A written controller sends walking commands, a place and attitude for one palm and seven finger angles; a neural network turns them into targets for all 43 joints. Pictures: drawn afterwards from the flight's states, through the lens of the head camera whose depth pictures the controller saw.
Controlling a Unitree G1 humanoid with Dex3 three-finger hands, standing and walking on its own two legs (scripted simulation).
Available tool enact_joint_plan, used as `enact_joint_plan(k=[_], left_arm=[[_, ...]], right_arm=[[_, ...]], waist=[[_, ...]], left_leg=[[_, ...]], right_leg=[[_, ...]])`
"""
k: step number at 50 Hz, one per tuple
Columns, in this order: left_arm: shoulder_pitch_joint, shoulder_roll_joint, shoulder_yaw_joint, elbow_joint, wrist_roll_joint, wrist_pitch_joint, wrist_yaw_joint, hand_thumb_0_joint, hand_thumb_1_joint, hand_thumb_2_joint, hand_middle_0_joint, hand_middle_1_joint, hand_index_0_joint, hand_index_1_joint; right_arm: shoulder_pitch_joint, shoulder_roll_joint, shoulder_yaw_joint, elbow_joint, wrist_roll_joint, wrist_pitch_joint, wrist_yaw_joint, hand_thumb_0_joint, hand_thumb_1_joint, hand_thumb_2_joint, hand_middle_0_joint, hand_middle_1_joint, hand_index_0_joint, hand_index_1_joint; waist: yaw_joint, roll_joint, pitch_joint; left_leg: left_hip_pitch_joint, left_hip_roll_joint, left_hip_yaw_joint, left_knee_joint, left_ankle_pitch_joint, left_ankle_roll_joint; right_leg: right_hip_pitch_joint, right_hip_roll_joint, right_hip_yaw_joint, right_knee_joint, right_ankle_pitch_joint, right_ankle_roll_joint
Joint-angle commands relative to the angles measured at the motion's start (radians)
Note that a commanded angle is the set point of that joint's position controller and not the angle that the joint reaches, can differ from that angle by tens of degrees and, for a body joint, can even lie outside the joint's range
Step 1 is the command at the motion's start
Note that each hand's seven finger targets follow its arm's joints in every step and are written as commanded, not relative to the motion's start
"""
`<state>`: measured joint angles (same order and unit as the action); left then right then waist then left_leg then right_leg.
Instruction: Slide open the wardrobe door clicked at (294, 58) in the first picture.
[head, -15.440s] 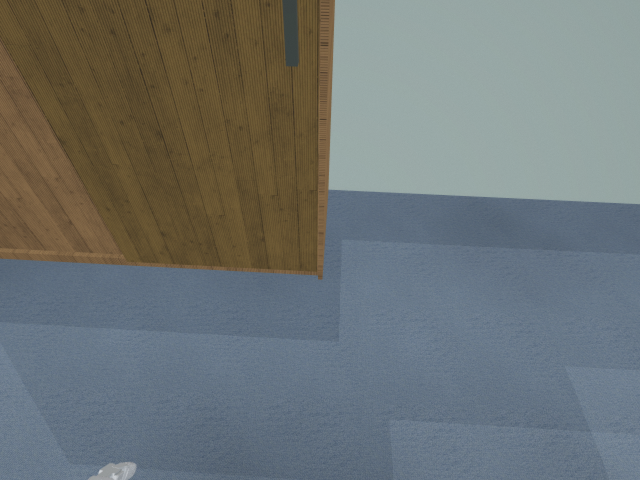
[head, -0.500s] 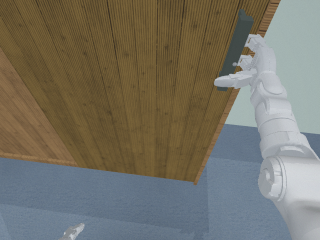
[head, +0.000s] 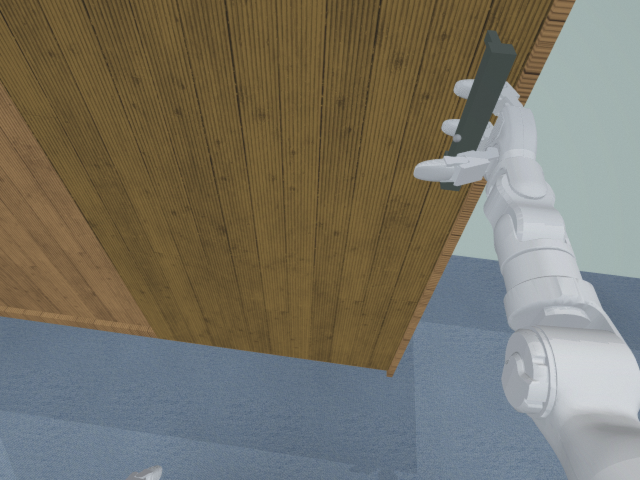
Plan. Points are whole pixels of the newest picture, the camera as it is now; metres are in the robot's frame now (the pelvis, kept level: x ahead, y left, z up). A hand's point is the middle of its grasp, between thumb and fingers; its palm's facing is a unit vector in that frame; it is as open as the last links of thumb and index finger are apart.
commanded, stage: slide the fingers in behind the handle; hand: right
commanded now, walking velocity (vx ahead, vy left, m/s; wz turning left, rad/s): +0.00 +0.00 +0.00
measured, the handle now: (469, 116) +0.54 -0.11 +0.20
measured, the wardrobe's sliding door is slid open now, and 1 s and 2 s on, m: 0.00 0.00 0.00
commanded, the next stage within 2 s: grip the handle and tug to test in 0.62 s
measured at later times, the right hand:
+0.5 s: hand (456, 136) +0.48 -0.09 +0.21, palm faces +0.00 +1.00 +0.00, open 14.1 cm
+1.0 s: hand (458, 136) +0.48 -0.09 +0.21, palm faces +0.00 +1.00 +0.00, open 12.2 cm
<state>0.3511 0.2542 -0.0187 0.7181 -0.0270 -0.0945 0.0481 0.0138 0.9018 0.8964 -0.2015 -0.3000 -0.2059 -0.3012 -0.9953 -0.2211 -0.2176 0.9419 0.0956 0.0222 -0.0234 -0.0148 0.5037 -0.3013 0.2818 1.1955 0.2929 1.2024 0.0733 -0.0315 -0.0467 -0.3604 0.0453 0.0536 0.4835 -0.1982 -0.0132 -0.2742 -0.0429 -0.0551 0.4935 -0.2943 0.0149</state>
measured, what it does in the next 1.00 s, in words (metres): stands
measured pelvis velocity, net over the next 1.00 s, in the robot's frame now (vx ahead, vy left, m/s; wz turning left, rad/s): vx -0.01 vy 0.00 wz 0.00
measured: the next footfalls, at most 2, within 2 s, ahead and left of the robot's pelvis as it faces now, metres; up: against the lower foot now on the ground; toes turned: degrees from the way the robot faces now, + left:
none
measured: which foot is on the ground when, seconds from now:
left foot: down 0.00-1.00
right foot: down 0.00-1.00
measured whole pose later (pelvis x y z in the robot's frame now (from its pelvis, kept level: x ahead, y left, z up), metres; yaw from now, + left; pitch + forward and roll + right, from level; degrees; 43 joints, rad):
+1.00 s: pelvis -0.01 +0.00 +0.00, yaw +0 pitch +5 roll +0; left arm 0.36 0.25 -0.02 0.72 -0.03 -0.12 0.05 0.01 0.90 0.90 -0.20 -0.30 -0.21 -0.30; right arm -1.03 -0.23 -0.22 1.00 0.10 -0.02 -0.02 -0.01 0.22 -0.42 0.32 1.24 0.31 1.24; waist 0.08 -0.03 -0.05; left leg -0.38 0.05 0.05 0.49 -0.19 -0.02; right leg -0.29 -0.04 -0.06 0.50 -0.29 0.01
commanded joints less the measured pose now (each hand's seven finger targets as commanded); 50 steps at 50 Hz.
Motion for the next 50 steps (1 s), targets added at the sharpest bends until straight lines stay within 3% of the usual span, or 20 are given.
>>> enact_joint_plan(k=[1, 6, 10, 13, 17, 18, 21, 23, 24, 28, 30, 33, 35, 36, 39, 43, 44, 47, 48, 50], left_arm=[[0.013, 0.123, 0.043, -0.11, -0.005, -0.048, 0.007, 0.0, 0.9, 0.9, -0.2, -0.3, -0.2, -0.3], [0.01, 0.124, 0.041, -0.101, -0.007, -0.054, 0.011, 0.0, 0.9, 0.9, -0.2, -0.3, -0.2, -0.3], [0.009, 0.12, 0.042, -0.102, -0.004, -0.064, 0.006, 0.0, 0.9, 0.9, -0.2, -0.3, -0.2, -0.3], [0.021, 0.131, 0.043, -0.095, -0.002, -0.06, 0.01, 0.0, 0.9, 0.9, -0.2, -0.3, -0.2, -0.3], [0.015, 0.122, 0.041, -0.097, -0.005, -0.061, 0.009, 0.0, 0.9, 0.9, -0.2, -0.3, -0.2, -0.3], [0.023, 0.13, 0.043, -0.094, -0.002, -0.058, 0.011, 0.0, 0.9, 0.9, -0.2, -0.3, -0.2, -0.3], [0.025, 0.126, 0.039, -0.092, -0.003, -0.056, 0.01, 0.0, 0.9, 0.9, -0.2, -0.3, -0.2, -0.3], [0.029, 0.13, 0.042, -0.098, -0.001, -0.056, 0.009, 0.0, 0.9, 0.9, -0.2, -0.3, -0.2, -0.3], [0.024, 0.125, 0.041, -0.1, -0.004, -0.057, 0.008, 0.0, 0.9, 0.9, -0.2, -0.3, -0.2, -0.3], [0.036, 0.135, 0.044, -0.102, 0.0, -0.055, 0.009, 0.0, 0.9, 0.9, -0.2, -0.3, -0.2, -0.3], [0.032, 0.129, 0.043, -0.104, -0.002, -0.058, 0.005, 0.0, 0.9, 0.9, -0.2, -0.3, -0.2, -0.3], [0.03, 0.133, 0.049, -0.11, -0.002, -0.056, 0.005, 0.0, 0.9, 0.9, -0.2, -0.3, -0.2, -0.3], [0.026, 0.129, 0.045, -0.105, -0.007, -0.055, 0.005, 0.0, 0.9, 0.9, -0.2, -0.3, -0.2, -0.3], [0.033, 0.132, 0.044, -0.098, -0.006, -0.054, 0.007, 0.0, 0.9, 0.9, -0.2, -0.3, -0.2, -0.3], [0.033, 0.134, 0.044, -0.101, -0.004, -0.054, 0.011, 0.0, 0.9, 0.9, -0.2, -0.3, -0.2, -0.3], [0.037, 0.131, 0.047, -0.101, -0.001, -0.064, 0.009, 0.0, 0.9, 0.9, -0.2, -0.3, -0.2, -0.3], [0.038, 0.129, 0.047, -0.1, -0.001, -0.064, 0.007, 0.0, 0.9, 0.9, -0.2, -0.3, -0.2, -0.3], [0.033, 0.129, 0.046, -0.097, -0.003, -0.063, 0.004, 0.0, 0.9, 0.9, -0.2, -0.3, -0.2, -0.3], [0.038, 0.132, 0.046, -0.101, -0.002, -0.064, 0.003, 0.0, 0.9, 0.9, -0.2, -0.3, -0.2, -0.3], [0.031, 0.131, 0.046, -0.102, -0.003, -0.063, 0.004, 0.0, 0.9, 0.9, -0.2, -0.3, -0.2, -0.3]], right_arm=[[-0.585, -0.142, 0.022, -0.23, 0.005, -0.09, 0.009, 0.0, 0.5, -0.3, 0.3, 1.2, 0.3, 1.2], [-0.627, -0.129, 0.033, -0.184, 0.018, -0.098, 0.018, 0.0, 0.5, -0.3, 0.3, 1.2, 0.3, 1.2], [-0.636, -0.098, 0.053, -0.214, 0.022, -0.113, 0.02, 0.0, 0.5, -0.3, 0.3, 1.2, 0.3, 1.2], [-0.626, -0.149, 0.013, -0.181, 0.023, -0.115, 0.019, 0.0, 0.5, -0.3, 0.3, 1.2, 0.3, 1.2], [-0.649, -0.128, 0.034, -0.185, 0.016, -0.117, 0.024, 0.0, 0.5, -0.3, 0.3, 1.2, 0.3, 1.2], [-0.625, -0.169, -0.004, -0.155, 0.016, -0.117, 0.019, 0.0, 0.5, -0.3, 0.3, 1.2, 0.3, 1.2], [-0.646, -0.168, 0.003, -0.141, 0.012, -0.117, 0.021, 0.0, 0.5, -0.3, 0.3, 1.2, 0.3, 1.2], [-0.627, -0.179, -0.007, -0.151, 0.009, -0.128, 0.02, 0.0, 0.5, -0.3, 0.3, 1.2, 0.3, 1.2], [-0.622, -0.156, 0.008, -0.145, 0.013, -0.127, 0.024, 0.0, 0.5, -0.3, 0.3, 1.2, 0.3, 1.2], [-0.583, -0.221, -0.044, -0.131, 0.009, -0.132, 0.022, 0.0, 0.5, -0.3, 0.3, 1.2, 0.3, 1.2], [-0.603, -0.188, -0.014, -0.159, 0.004, -0.134, 0.023, 0.0, 0.5, -0.3, 0.3, 1.2, 0.3, 1.2], [-0.568, -0.196, -0.027, -0.191, 0.009, -0.132, 0.021, 0.0, 0.5, -0.3, 0.3, 1.2, 0.3, 1.2], [-0.584, -0.173, -0.005, -0.178, 0.011, -0.116, 0.023, 0.0, 0.5, -0.3, 0.3, 1.2, 0.3, 1.2], [-0.589, -0.191, -0.018, -0.141, 0.007, -0.106, 0.019, 0.0, 0.5, -0.3, 0.3, 1.2, 0.3, 1.2], [-0.615, -0.215, -0.033, -0.155, 0.001, -0.11, 0.012, 0.0, 0.36, -0.36, 0.315, 1.22, 0.315, 1.22], [-0.619, -0.173, -0.001, -0.186, 0.005, -0.13, 0.014, 0.0, 0.173, -0.44, 0.335, 1.247, 0.335, 1.247], [-0.6, -0.184, -0.016, -0.179, 0.005, -0.129, 0.012, 0.0, 0.127, -0.46, 0.34, 1.253, 0.34, 1.253], [-0.602, -0.157, 0.007, -0.173, 0.006, -0.116, 0.014, 0.0, -0.013, -0.52, 0.355, 1.273, 0.355, 1.273], [-0.595, -0.147, 0.015, -0.173, 0.007, -0.115, 0.013, 0.0, -0.06, -0.54, 0.36, 1.28, 0.36, 1.28], [-0.601, -0.165, -0.001, -0.184, 0.01, -0.113, 0.013, 0.0, -0.153, -0.58, 0.37, 1.293, 0.37, 1.293]], waist=[[0.012, 0.06, -0.343], [0.026, 0.066, -0.32], [0.023, 0.037, -0.365], [0.021, 0.103, -0.361], [0.024, 0.044, -0.346], [0.016, 0.086, -0.348], [0.024, 0.05, -0.33], [0.014, 0.057, -0.353], [0.017, 0.048, -0.346], [0.002, 0.087, -0.356], [0.009, 0.05, -0.347], [-0.001, 0.074, -0.368], [0.011, 0.043, -0.331], [0.015, 0.082, -0.293], [0.013, 0.056, -0.319], [0.016, 0.05, -0.361], [0.006, 0.055, -0.363], [0.014, 0.034, -0.336], [0.013, 0.065, -0.338], [0.011, 0.051, -0.348]], left_leg=[[0.214, -0.044, -0.005, -0.014, 0.304, 0.037], [0.19, -0.041, -0.01, -0.022, 0.268, 0.033], [0.192, -0.042, -0.007, -0.007, 0.303, 0.037], [0.211, -0.042, -0.005, -0.01, 0.298, 0.033], [0.188, -0.042, -0.009, -0.008, 0.295, 0.034], [0.206, -0.041, -0.007, -0.008, 0.295, 0.034], [0.187, -0.039, -0.011, -0.012, 0.276, 0.033], [0.202, -0.041, -0.006, -0.005, 0.281, 0.037], [0.191, -0.041, -0.008, -0.006, 0.281, 0.036], [0.223, -0.04, -0.009, -0.006, 0.281, 0.036], [0.204, -0.042, -0.008, -0.005, 0.283, 0.037], [0.23, -0.044, -0.006, -0.004, 0.303, 0.038], [0.196, -0.044, -0.008, -0.014, 0.282, 0.036], [0.184, -0.044, -0.004, -0.021, 0.246, 0.033], [0.189, -0.041, -0.009, -0.02, 0.228, 0.036], [0.196, -0.043, -0.005, -0.012, 0.256, 0.038], [0.201, -0.045, -0.006, -0.009, 0.268, 0.038], [0.182, -0.045, -0.005, -0.012, 0.271, 0.038], [0.192, -0.045, 0.0, -0.013, 0.266, 0.038], [0.193, -0.045, -0.006, -0.013, 0.27, 0.037]], right_leg=[[0.06, 0.042, 0.026, -0.051, 0.276, -0.035], [0.051, 0.044, 0.027, -0.05, 0.228, -0.036], [0.084, 0.044, 0.032, -0.039, 0.276, -0.032], [0.058, 0.043, 0.035, -0.043, 0.265, -0.036], [0.059, 0.046, 0.031, -0.04, 0.259, -0.034], [0.045, 0.046, 0.033, -0.04, 0.263, -0.037], [0.035, 0.046, 0.029, -0.044, 0.237, -0.035], [0.041, 0.045, 0.034, -0.044, 0.257, -0.034], [0.044, 0.044, 0.031, -0.042, 0.255, -0.034], [0.019, 0.042, 0.031, -0.049, 0.251, -0.035], [0.033, 0.04, 0.029, -0.05, 0.257, -0.032], [0.042, 0.038, 0.027, -0.048, 0.285, -0.033], [0.037, 0.037, 0.024, -0.05, 0.256, -0.032], [0.012, 0.036, 0.029, -0.059, 0.219, -0.032], [0.023, 0.038, 0.03, -0.06, 0.213, -0.033], [0.055, 0.037, 0.032, -0.052, 0.249, -0.03], [0.051, 0.036, 0.034, -0.052, 0.259, -0.029], [0.049, 0.036, 0.029, -0.052, 0.261, -0.027], [0.047, 0.036, 0.034, -0.054, 0.262, -0.028], [0.05, 0.037, 0.029, -0.052, 0.255, -0.029]])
